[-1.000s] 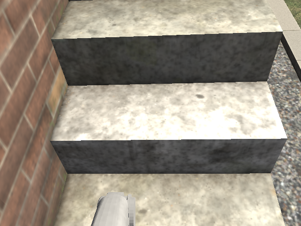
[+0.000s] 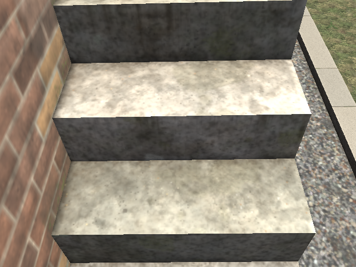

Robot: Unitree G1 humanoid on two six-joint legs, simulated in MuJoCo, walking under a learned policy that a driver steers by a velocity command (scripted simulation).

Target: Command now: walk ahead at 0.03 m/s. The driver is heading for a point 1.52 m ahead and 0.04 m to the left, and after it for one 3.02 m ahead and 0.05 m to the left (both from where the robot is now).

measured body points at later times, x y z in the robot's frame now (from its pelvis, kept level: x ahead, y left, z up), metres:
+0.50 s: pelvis +0.04 +0.02 +0.00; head +0.06 +0.02 +0.45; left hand +0.11 +0.25 -0.15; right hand +0.15 -0.19 -0.13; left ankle +0.06 +0.15 -0.72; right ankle +0.02 -0.09 -0.72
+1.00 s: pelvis +0.05 +0.02 +0.01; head +0.07 +0.02 +0.46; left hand +0.09 +0.25 -0.15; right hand +0.10 -0.21 -0.13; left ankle +0.06 +0.15 -0.72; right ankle +0.02 -0.09 -0.72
